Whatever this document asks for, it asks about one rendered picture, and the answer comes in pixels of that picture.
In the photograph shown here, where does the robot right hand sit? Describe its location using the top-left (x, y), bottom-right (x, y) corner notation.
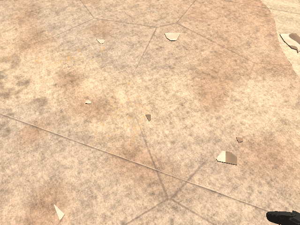
top-left (266, 210), bottom-right (300, 225)

